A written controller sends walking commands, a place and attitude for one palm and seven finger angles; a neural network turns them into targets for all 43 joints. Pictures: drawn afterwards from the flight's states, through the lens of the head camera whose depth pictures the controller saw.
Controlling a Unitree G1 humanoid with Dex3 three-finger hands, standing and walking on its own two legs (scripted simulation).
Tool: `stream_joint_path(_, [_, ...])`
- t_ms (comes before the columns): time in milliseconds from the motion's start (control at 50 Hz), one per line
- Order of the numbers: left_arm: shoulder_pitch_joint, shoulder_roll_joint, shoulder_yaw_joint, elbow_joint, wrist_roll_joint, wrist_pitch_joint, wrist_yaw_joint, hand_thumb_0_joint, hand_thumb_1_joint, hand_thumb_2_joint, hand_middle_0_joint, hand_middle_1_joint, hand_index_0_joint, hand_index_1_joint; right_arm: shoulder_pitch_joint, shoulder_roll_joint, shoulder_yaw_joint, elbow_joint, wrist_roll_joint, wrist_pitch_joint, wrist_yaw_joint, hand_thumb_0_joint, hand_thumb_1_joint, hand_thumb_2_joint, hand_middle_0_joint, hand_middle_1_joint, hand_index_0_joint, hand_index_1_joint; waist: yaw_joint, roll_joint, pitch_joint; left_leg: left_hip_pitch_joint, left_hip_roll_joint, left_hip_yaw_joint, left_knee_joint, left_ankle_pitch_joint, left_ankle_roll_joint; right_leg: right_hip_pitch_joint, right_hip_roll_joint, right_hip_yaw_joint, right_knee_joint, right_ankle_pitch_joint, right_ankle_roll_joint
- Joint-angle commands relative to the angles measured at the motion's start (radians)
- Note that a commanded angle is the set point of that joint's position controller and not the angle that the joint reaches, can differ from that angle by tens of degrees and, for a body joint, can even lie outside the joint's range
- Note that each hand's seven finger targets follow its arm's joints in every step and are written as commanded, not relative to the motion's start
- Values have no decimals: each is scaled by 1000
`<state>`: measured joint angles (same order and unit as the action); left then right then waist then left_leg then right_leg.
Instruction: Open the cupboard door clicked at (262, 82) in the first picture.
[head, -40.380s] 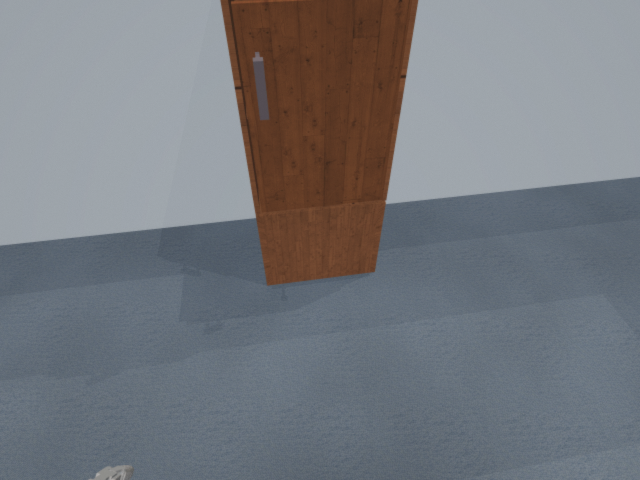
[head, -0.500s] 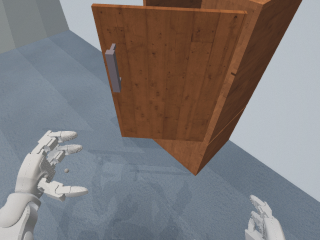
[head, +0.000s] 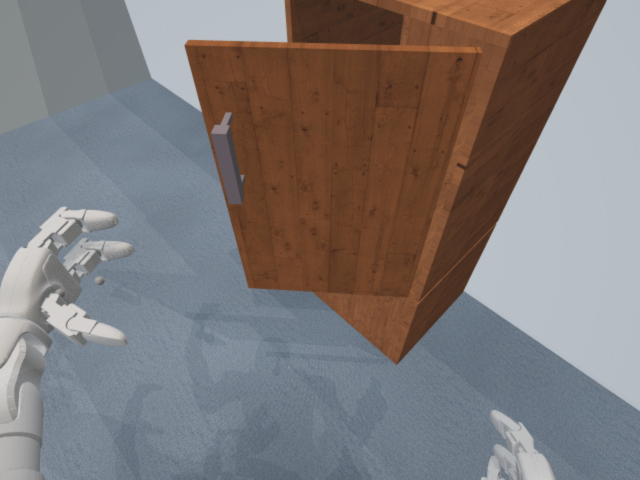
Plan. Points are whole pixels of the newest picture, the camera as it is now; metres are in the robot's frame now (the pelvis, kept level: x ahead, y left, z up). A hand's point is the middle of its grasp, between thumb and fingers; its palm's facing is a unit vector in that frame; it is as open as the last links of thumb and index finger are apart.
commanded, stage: raise the hand with hooked fingers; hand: left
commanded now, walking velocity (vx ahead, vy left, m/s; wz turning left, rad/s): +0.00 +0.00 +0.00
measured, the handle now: (232, 159) +0.57 +0.19 +0.08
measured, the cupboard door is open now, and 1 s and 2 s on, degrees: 41 41 41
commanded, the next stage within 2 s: move the hooked fingers beside the handle in 0.46 s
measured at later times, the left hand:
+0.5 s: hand (118, 287) +0.29 +0.26 +0.11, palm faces +0.05 -1.00 -0.03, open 14.0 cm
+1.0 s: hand (142, 251) +0.35 +0.25 +0.11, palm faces +0.01 -1.00 -0.01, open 14.0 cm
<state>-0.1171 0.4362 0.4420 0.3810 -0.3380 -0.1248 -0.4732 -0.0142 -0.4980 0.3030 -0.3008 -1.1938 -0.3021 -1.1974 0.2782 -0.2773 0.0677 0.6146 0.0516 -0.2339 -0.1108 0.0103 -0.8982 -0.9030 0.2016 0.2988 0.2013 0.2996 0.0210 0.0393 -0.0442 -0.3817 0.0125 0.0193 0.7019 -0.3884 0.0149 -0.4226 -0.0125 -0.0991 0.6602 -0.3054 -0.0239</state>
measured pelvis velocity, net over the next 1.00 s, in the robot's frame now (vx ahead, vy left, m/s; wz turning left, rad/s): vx -0.01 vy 0.00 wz -0.02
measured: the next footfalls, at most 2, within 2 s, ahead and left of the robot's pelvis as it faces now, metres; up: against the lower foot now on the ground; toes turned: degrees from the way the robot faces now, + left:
none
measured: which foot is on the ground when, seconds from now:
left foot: down 0.00-1.00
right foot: down 0.00-1.00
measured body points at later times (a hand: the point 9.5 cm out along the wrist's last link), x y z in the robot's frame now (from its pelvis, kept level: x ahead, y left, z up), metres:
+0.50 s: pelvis +0.00 -0.01 +0.00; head +0.01 -0.03 +0.45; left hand +0.28 +0.31 +0.11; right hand +0.16 -0.26 -0.08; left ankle -0.02 +0.11 -0.72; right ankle +0.02 -0.11 -0.72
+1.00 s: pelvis -0.01 +0.00 +0.00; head +0.02 -0.01 +0.45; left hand +0.34 +0.31 +0.11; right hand +0.11 -0.26 -0.09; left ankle -0.02 +0.11 -0.72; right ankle +0.02 -0.11 -0.72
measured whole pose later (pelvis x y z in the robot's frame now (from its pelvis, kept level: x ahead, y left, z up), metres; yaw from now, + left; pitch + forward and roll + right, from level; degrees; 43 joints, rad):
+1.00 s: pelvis -0.01 +0.00 +0.00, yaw -1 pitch +6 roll +0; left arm -0.36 0.45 0.43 0.67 -0.28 -0.18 -0.46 -0.01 -0.50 0.30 -0.30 -1.20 -0.30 -1.20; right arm 0.31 -0.29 0.05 0.62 0.05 -0.20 -0.10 0.01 -0.90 -0.90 0.20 0.30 0.20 0.30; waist -0.02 0.02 -0.04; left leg -0.43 0.02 0.04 0.70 -0.37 0.01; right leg -0.49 -0.01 -0.08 0.67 -0.28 -0.03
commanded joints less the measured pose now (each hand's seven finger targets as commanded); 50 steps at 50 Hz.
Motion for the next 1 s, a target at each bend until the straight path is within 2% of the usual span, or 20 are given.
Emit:
stream_joint_path(0, [-191,220,51,-105,-28,-9,-33,0,-500,300,-300,-1200,-300,-1200,-62,-145,-60,-158,10,-48,-10,0,-900,-900,200,300,200,300,-2,-27,-163,12,-13,-37,-119,263,6,143,12,61,-91,210,-3])
stream_joint_path(80, [-183,265,100,-221,-29,-57,-11,0,-500,300,-300,-1200,-300,-1200,-58,-140,-68,-172,0,-52,4,0,-900,-900,200,300,200,300,17,19,-262,46,-15,-27,-112,335,6,188,10,67,-75,285,-2])
stream_joint_path(100, [-185,291,125,-231,-31,-69,0,0,-500,300,-300,-1200,-300,-1200,-58,-140,-66,-172,-5,-51,8,0,-900,-900,200,300,200,300,22,-1,-251,37,-14,-27,-109,335,6,198,12,72,-73,289,-3])
stream_joint_path(140, [-186,269,128,-221,-36,-89,16,0,-500,300,-300,-1200,-300,-1200,-56,-135,-69,-166,-4,-50,8,0,-900,-900,200,300,200,300,10,-14,-235,26,-15,-21,-114,315,8,191,12,75,-80,280,3])
stream_joint_path(160, [-199,270,129,-226,-33,-98,23,0,-500,300,-300,-1200,-300,-1200,-56,-135,-70,-161,-3,-50,7,0,-900,-900,200,300,200,300,9,22,-226,27,-16,-17,-116,303,6,181,10,79,-82,267,2])
stream_joint_path(220, [-247,278,121,-228,-17,-102,37,0,-500,300,-300,-1200,-300,-1200,-63,-132,-67,-158,-3,-48,4,0,-900,-900,200,300,200,300,1,56,-197,30,-15,-15,-123,272,10,170,7,88,-93,233,0])
stream_joint_path(260, [-240,261,100,-238,-5,-105,35,0,-500,300,-300,-1200,-300,-1200,-56,-129,-69,-154,-2,-51,0,0,-900,-900,200,300,200,300,0,92,-227,56,-15,-13,-126,293,9,179,5,83,-91,253,-1])
stream_joint_path(280, [-227,250,90,-226,-3,-99,30,0,-500,300,-300,-1200,-300,-1200,-56,-130,-69,-154,-2,-52,-2,0,-900,-900,200,300,200,300,-2,88,-224,54,-15,-12,-124,293,10,176,5,83,-92,256,0])
stream_joint_path(320, [-211,232,72,-198,-11,-88,13,0,-500,300,-300,-1200,-300,-1200,-58,-132,-69,-152,1,-48,-4,0,-900,-900,200,300,200,300,-9,26,-198,36,-13,-10,-122,275,13,175,6,87,-99,251,5])
stream_joint_path(420, [-230,243,91,-155,-35,-75,-6,0,-500,300,-300,-1200,-300,-1200,-69,-137,-66,-151,4,-45,-9,0,-900,-900,200,300,200,300,-8,-35,-176,2,-15,-12,-121,235,13,175,0,102,-113,208,11])
stream_joint_path(520, [-241,255,96,-161,-25,-85,1,0,-500,300,-300,-1200,-300,-1200,-75,-132,-64,-157,2,-45,-6,0,-900,-900,200,300,200,300,-1,-2,-202,0,-17,-8,-115,227,13,185,-5,118,-110,189,9])
stream_joint_path(560, [-293,262,86,-175,-14,-94,6,0,-500,300,-300,-1200,-300,-1200,-73,-133,-62,-151,3,-45,-9,0,-900,-900,200,300,200,300,-11,23,-200,4,-16,-11,-117,219,12,167,-4,111,-110,176,8])
stream_joint_path(600, [-372,249,60,-160,-12,-101,9,0,-500,300,-300,-1200,-300,-1200,-71,-132,-60,-146,0,-45,-12,0,-900,-900,200,300,200,300,-29,1,-174,5,-12,-15,-111,201,13,142,-1,116,-113,154,9])
stream_joint_path(640, [-417,270,71,-99,-6,-103,7,0,-500,300,-300,-1200,-300,-1200,-60,-137,-61,-127,4,-40,-19,0,-900,-900,200,300,200,300,-41,4,-165,-12,-14,-16,-111,170,11,127,-3,119,-120,111,10])
stream_joint_path(680, [-446,288,78,-57,5,-110,9,0,-500,300,-300,-1200,-300,-1200,-54,-139,-61,-122,4,-40,-22,0,-900,-900,200,300,200,300,-36,20,-175,-20,-15,-20,-114,153,9,124,-5,116,-119,80,7])
stream_joint_path(760, [-494,285,53,-33,16,-115,3,0,-500,300,-300,-1200,-300,-1200,-40,-140,-61,-121,1,-36,-20,0,-900,-900,200,300,200,300,-32,61,-251,13,-16,-22,-111,206,8,143,-3,104,-90,160,1])
stream_joint_path(820, [-474,291,58,53,18,-106,1,0,-500,300,-300,-1200,-300,-1200,-27,-148,-61,-124,3,-25,-13,0,-900,-900,200,300,200,300,-32,-8,-214,-27,-12,-26,-112,205,9,130,4,93,-84,167,1])
stream_joint_path(900, [-527,304,64,84,22,-111,11,0,-500,300,-300,-1200,-300,-1200,-12,-155,-65,-130,1,-12,-4,0,-900,-900,200,300,200,300,-24,13,-232,-24,-12,-25,-108,220,6,125,6,91,-71,183,-5])
stream_joint_path(920, [-571,287,39,61,27,-118,11,0,-500,300,-300,-1200,-300,-1200,-8,-152,-64,-131,1,-10,-2,0,-900,-900,200,300,200,300,-34,23,-256,-13,-13,-27,-112,234,5,124,6,86,-66,200,-3])
stream_joint_path(980, [-562,319,73,85,42,-131,33,0,-500,300,-300,-1200,-300,-1200,17,-154,-71,-128,-3,0,2,0,-900,-900,200,300,200,300,-27,31,-282,-16,-13,-22,-105,257,5,131,9,87,-58,226,-3])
